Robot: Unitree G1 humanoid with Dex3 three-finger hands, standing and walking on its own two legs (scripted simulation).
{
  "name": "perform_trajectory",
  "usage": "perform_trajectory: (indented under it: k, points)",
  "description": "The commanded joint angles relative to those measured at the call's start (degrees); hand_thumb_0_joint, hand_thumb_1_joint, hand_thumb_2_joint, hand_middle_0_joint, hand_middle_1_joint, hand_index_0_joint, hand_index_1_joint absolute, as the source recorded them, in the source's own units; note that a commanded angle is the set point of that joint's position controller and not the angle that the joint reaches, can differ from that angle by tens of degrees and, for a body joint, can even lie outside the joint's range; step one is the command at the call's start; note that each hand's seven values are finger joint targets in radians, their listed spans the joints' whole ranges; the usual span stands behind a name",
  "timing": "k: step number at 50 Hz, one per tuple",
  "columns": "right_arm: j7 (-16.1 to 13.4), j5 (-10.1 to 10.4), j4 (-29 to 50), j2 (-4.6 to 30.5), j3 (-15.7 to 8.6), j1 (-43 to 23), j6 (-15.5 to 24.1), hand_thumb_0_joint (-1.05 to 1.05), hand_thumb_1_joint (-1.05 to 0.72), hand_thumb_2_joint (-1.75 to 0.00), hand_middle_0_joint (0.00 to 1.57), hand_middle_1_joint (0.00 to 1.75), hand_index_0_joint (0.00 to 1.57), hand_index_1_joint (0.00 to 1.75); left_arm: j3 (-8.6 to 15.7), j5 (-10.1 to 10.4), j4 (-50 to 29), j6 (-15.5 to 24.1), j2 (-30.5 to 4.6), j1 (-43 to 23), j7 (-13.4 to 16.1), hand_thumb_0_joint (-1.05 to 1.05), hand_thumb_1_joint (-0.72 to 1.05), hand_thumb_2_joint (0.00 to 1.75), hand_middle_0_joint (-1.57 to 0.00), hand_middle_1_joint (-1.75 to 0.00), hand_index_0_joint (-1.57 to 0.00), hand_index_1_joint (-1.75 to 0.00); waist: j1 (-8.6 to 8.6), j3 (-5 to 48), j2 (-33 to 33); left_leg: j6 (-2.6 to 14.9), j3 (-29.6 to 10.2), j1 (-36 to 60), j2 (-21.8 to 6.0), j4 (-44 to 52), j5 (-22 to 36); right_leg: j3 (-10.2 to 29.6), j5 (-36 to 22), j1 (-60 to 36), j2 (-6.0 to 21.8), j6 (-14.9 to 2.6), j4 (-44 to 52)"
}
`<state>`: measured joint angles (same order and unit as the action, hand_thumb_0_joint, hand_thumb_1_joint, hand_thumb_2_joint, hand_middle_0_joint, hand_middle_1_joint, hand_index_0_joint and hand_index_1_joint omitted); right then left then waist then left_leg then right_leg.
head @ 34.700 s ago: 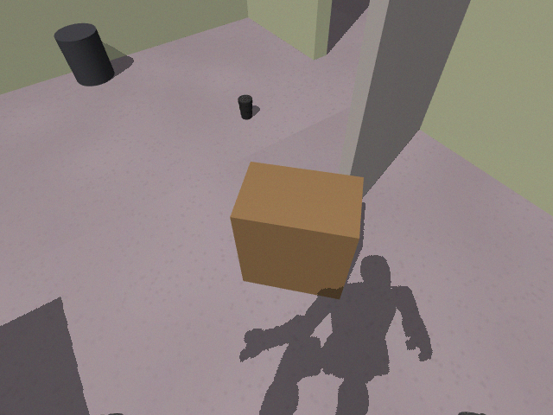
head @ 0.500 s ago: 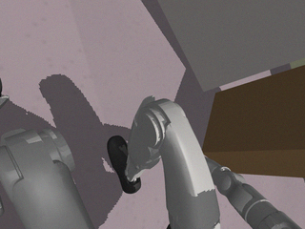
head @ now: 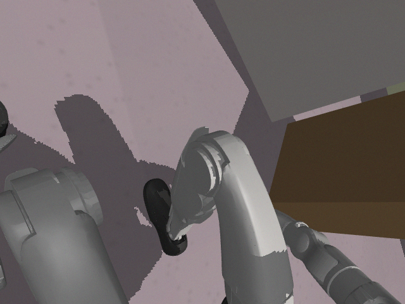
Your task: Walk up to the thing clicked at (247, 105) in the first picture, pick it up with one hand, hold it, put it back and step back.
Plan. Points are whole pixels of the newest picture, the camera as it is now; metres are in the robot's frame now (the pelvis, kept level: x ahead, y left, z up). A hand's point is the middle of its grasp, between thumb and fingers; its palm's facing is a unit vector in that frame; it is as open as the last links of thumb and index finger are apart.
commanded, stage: settle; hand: left
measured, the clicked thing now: out of the picture +0.42 +0.23 -0.23
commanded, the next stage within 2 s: lift in 1.66 s
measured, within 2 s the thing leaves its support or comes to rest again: leaves its support in 0.10 s
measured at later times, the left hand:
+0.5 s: hand out of the picture +0.40 +0.27 -0.09, palm faces +0.22 -0.97 -0.06, open 11.1 cm
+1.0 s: hand out of the picture +0.42 +0.26 -0.01, palm faces +0.19 -0.98 -0.09, open 11.1 cm
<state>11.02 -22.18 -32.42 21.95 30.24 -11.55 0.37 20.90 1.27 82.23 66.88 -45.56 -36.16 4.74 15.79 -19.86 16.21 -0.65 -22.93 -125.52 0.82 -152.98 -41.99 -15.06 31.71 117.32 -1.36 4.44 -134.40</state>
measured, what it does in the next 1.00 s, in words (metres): rises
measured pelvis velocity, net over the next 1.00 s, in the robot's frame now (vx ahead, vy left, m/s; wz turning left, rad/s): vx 0.02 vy -0.02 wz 0.17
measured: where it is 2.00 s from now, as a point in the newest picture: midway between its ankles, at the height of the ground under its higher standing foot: (123, 262)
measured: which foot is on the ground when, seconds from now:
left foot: down 0.00-1.00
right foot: down 0.00-1.00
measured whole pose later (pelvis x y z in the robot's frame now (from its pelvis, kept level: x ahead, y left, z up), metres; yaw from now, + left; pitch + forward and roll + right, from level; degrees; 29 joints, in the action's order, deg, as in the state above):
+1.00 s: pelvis +0.02 -0.02 +0.05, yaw +10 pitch +31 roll -8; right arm 6.4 -5.4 -36.9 17.4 6.8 2.9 -3.8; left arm 15.1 5.5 48.3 36.7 -25.2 -31.2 -8.0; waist 8.9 3.0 0.6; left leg -0.9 -8.5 -127.4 0.4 -137.4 -40.8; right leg -4.5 36.2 124.7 3.1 1.5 -130.4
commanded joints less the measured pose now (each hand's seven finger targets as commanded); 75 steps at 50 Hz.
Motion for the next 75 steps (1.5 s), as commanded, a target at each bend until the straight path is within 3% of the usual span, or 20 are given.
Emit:
perform_trajectory:
  k: [1,2,3,7,15,17,21,27,28,33,39,44,49,53,54,64,67,70,73,75]
  points:
    - [-1.1,0.2,0.2,20.8,-8.6,2.9,-0.6,0.0,-0.93,-0.91,0.2,0.3,0.2,0.3,0.7,0.6,-15.2,4.7,-6.7,-12.4,-0.2,0.0,0.27,1.23,-1.25,-1.33,-1.23,-1.36,5.75,37.1,-36.0,-1.7,6.4,24.5,-3.4,21.7,10.2,-5.4,-10.2,-17.0,-2.6,-4.54,7.2]
    - [-1.0,0.3,0.0,20.8,-9.1,3.3,-0.6,0.0,-0.93,-0.91,0.2,0.3,0.2,0.3,1.7,0.5,-17.3,4.5,-7.9,-12.4,0.0,0.0,0.26,1.22,-1.26,-1.32,-1.23,-1.36,5.05,37.9,-37.0,-1.79,6.6,25.3,-3.4,22.1,10.0,-5.2,-10.0,-16.6,-2.5,-4.66,7.1]
    - [-0.9,0.6,0.3,20.5,-9.7,3.2,-0.6,0.0,-0.94,-0.91,0.2,0.3,0.2,0.3,0.1,0.6,-18.7,4.0,-5.3,-12.8,-0.1,0.0,0.22,1.23,-1.26,-1.34,-1.24,-1.37,5.46,37.8,-37.5,-1.86,6.6,25.9,-3.4,22.5,9.0,-5.0,-9.1,-15.9,-2.2,-4.69,7.1]
    - [-0.9,1.6,-0.2,19.8,-12.0,5.1,-0.4,0.0,-0.93,-0.91,0.2,0.3,0.2,0.3,-0.8,0.7,-27.1,1.4,-4.8,-13.5,-0.2,0.0,0.21,1.19,-1.26,-1.32,-1.23,-1.35,4.31,43.6,-39.8,-1.79,8.2,27.9,-3.3,23.1,11.0,-3.5,-10.8,-16.6,-2.1,-5.07,7.9]
    - [-0.7,4.9,-0.6,17.9,-15.9,7.9,-0.7,0.0,-0.91,-0.9,0.2,0.3,0.2,0.3,-4.6,1.0,-30.6,-5.1,1.7,-12.5,-1.5,0.0,0.16,1.19,-1.28,-1.33,-1.26,-1.36,2.82,43.4,-37.1,-1.18,9.4,24.0,-2.5,25.9,7.3,-2.1,-8.1,-12.5,-1.3,-5.48,9.0]
    - [-0.6,5.7,-0.7,17.4,-17.2,8.8,-0.8,0.0,-0.91,-0.9,0.2,0.3,0.2,0.3,-4.3,1.1,-32.4,-6.5,2.3,-9.9,-2.1,0.0,0.17,1.2,-1.27,-1.34,-1.26,-1.37,0.74,44.8,-36.9,-1.01,9.8,23.6,-2.3,26.8,6.1,-1.6,-7.0,-12.1,-1.2,-5.62,9.3]
    - [-0.7,7.9,-1.4,16.0,-19.2,11.3,-1.1,0.0,-0.91,-0.9,0.2,0.3,0.2,0.3,-7.3,1.5,-35.9,-9.9,5.6,-11.1,-4.2,0.0,0.15,1.18,-1.27,-1.33,-1.25,-1.36,-0.15,46.6,-37.1,-0.79,10.4,23.6,-1.9,29.1,4.7,-0.4,-5.4,-9.7,-0.6,-5.98,9.6]
    - [-1.4,10.8,-1.6,14.0,-22.2,14.5,-1.5,0.0,-0.91,-0.9,0.2,0.3,0.2,0.3,-5.6,2.9,-41.1,-14.8,7.0,-11.1,-5.4,0.0,0.11,1.19,-1.25,-1.34,-1.24,-1.37,-2.95,50.8,-35.5,-0.08,12.3,23.0,-1.2,30.3,3.7,1.8,-4.1,-9.3,0.0,-6.32,10.7]
    - [-1.6,11.0,-1.6,14.1,-23.1,14.8,-1.5,0.0,-0.91,-0.9,0.2,0.3,0.2,0.3,-6.9,2.7,-43.1,-15.3,8.0,-12.9,-5.7,0.0,0.12,1.19,-1.26,-1.34,-1.25,-1.37,-2.65,51.6,-35.9,-0.11,12.8,22.9,-1.1,30.4,4.9,2.3,-4.9,-9.3,0.2,-6.39,10.6]
    - [-3.0,12.8,-2.2,12.6,-25.3,17.0,-2.3,0.0,-0.91,-0.9,0.2,0.3,0.2,0.3,-5.7,3.3,-47.2,-18.2,7.3,-15.1,-7.6,0.0,0.07,1.2,-1.27,-1.36,-1.25,-1.39,-3.8,55.4,-34.1,0.66,14.7,22.4,-0.7,31.0,4.2,4.3,-3.3,-10.4,0.4,-6.49,12.3]
    - [-4.4,15.1,-1.8,10.6,-26.7,18.4,-2.6,0.0,-0.92,-0.91,0.2,0.3,0.2,0.3,-5.0,5.8,-48.5,-21.4,10.0,-14.0,-10.5,0.0,0.02,1.19,-1.26,-1.36,-1.24,-1.39,-4.63,59.6,-31.0,1.26,16.4,21.7,-0.2,32.0,5.6,5.9,-3.6,-12.5,1.0,-6.37,13.4]
    - [-5.3,16.5,-1.3,9.5,-28.0,19.5,-3.1,0.0,-0.92,-0.91,0.2,0.3,0.2,0.3,-4.5,5.8,-47.1,-23.7,11.1,-11.3,-11.9,0.0,0.01,1.19,-1.25,-1.36,-1.23,-1.38,-5.64,60.5,-28.1,1.5,17.8,20.5,0.0,33.0,7.7,7.0,-4.3,-13.9,1.3,-6.32,14.7]
    - [-6.2,17.2,-1.1,8.9,-29.2,20.8,-3.1,0.0,-0.92,-0.91,0.2,0.3,0.2,0.3,-1.9,6.4,-49.3,-24.9,9.9,-12.5,-13.0,0.0,0.04,1.19,-1.23,-1.35,-1.22,-1.37,-7.07,64.5,-28.4,1.35,18.8,23.2,-0.1,33.8,10.2,8.1,-5.7,-16.2,1.7,-6.34,15.6]
    - [-6.8,17.4,-0.5,7.8,-29.5,20.5,-2.6,0.0,-0.92,-0.91,0.2,0.3,0.2,0.3,-2.5,6.7,-46.9,-25.7,12.3,-11.8,-13.5,0.0,0.02,1.23,-1.26,-1.38,-1.24,-1.41,-6.62,63.7,-26.2,1.9,19.7,21.6,-0.1,33.9,9.1,9.1,-4.9,-18.0,1.8,-6.04,17.4]
    - [-7.0,17.5,-1.0,7.9,-29.8,20.9,-2.4,0.0,-0.92,-0.91,0.2,0.3,0.2,0.3,-0.9,7.1,-50.4,-25.2,10.3,-15.5,-13.5,0.0,0.0,1.23,-1.27,-1.39,-1.25,-1.42,-6.8,64.4,-25.8,2.0,19.7,21.2,-0.1,33.8,8.7,9.3,-4.5,-17.9,1.8,-6.1,17.5]
    - [-7.6,17.3,-1.2,6.8,-30.9,21.3,-1.5,0.0,-0.92,-0.91,0.2,0.3,0.2,0.3,-0.7,6.4,-50.0,-25.7,11.3,-16.6,-14.1,0.0,0.03,1.27,-1.28,-1.4,-1.26,-1.44,-7.62,66.0,-26.1,2.0,20.7,23.7,0.0,35.7,8.9,10.6,-3.8,-18.9,2.0,-6.25,19.5]
    - [-7.6,17.7,-0.6,6.8,-31.1,21.1,-1.2,0.0,-0.92,-0.91,0.2,0.3,0.2,0.3,-2.4,6.5,-44.0,-26.8,15.5,-12.7,-14.5,0.0,0.04,1.29,-1.3,-1.42,-1.28,-1.46,-6.89,63.1,-24.1,2.14,20.7,22.9,0.2,36.9,7.9,10.3,-3.0,-18.0,2.1,-6.24,20.6]
    - [-7.9,17.8,-0.7,7.2,-31.5,21.7,-1.4,0.0,-0.92,-0.91,0.2,0.3,0.2,0.3,-0.2,5.8,-48.2,-26.1,10.9,-15.3,-14.5,0.0,0.03,1.28,-1.31,-1.42,-1.29,-1.45,-8.32,66.7,-27.0,1.69,20.2,26.9,0.1,38.0,10.3,10.0,-4.4,-17.7,2.3,-6.66,19.6]
    - [-7.8,18.0,-0.6,6.8,-31.2,22.0,-1.3,0.0,-0.92,-0.91,0.2,0.3,0.2,0.3,-2.5,6.3,-45.2,-26.8,15.3,-13.9,-15.3,0.0,0.03,1.32,-1.32,-1.45,-1.3,-1.48,-6.87,65.7,-26.7,1.41,19.8,28.3,0.0,38.4,12.5,9.9,-6.1,-16.9,2.4,-6.73,19.2]
    - [-8.0,18.1,-0.9,6.8,-31.3,22.4,-0.9,0.0,-0.92,-0.91,0.2,0.3,0.2,0.3,-0.7,6.9,-46.0,-26.6,13.6,-15.5,-15.0,0.0,0.03,1.32,-1.32,-1.44,-1.3,-1.48,-7.23,65.3,-26.3,1.57,19.9,27.5,0.1,38.5,11.8,10.1,-5.6,-17.2,2.6,-6.64,19.8]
